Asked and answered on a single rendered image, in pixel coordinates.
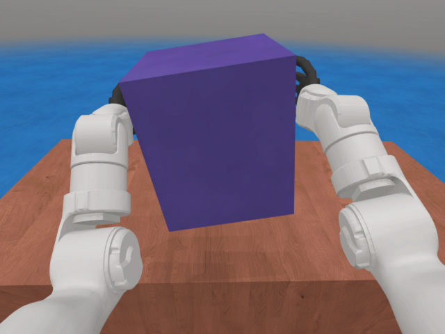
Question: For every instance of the left robot hand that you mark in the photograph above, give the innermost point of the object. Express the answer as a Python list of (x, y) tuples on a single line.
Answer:
[(117, 98)]

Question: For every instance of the right robot upper arm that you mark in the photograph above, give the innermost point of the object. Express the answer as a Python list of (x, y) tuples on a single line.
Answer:
[(392, 237)]

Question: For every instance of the robot right forearm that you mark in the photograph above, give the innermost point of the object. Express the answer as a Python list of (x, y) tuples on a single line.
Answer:
[(361, 167)]

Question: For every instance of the left robot upper arm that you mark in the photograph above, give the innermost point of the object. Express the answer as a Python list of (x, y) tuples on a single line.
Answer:
[(90, 271)]

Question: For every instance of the right robot hand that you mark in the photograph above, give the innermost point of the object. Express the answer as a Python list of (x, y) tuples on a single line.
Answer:
[(305, 79)]

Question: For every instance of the robot left forearm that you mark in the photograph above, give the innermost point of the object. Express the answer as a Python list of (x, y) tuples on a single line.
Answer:
[(99, 163)]

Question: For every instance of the carton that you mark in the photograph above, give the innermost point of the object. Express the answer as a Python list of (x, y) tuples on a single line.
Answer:
[(216, 125)]

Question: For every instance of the pedestal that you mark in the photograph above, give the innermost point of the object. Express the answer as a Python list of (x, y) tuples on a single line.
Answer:
[(279, 275)]

